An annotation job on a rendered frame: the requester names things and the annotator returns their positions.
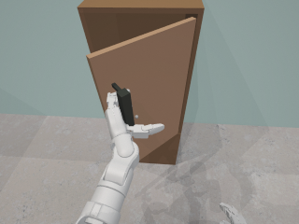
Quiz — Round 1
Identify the handle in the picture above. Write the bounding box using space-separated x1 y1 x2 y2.
111 82 135 127

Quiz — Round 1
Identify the robot left forearm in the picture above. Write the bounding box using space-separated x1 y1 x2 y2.
75 133 140 224

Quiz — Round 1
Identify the right robot hand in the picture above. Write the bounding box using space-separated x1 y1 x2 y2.
220 203 247 224

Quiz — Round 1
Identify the left robot hand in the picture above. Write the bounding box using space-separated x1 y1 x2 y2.
105 89 164 140

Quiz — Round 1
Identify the cupboard door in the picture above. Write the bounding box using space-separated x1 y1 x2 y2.
86 17 196 160

